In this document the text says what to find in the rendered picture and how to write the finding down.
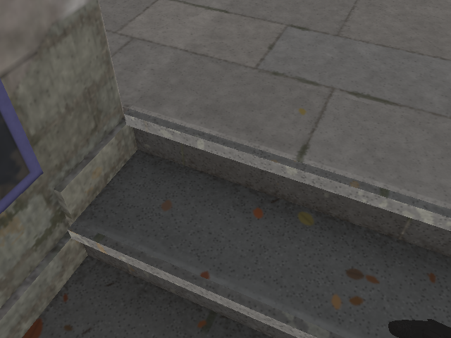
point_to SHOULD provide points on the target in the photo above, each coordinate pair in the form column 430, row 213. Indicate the stairs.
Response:
column 337, row 279

